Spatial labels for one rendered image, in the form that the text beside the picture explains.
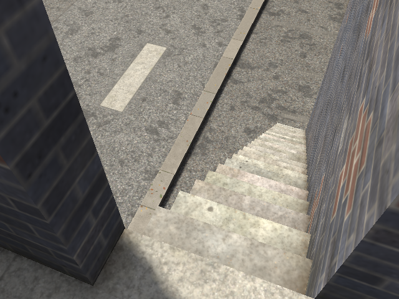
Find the stairs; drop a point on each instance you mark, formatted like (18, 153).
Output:
(250, 214)

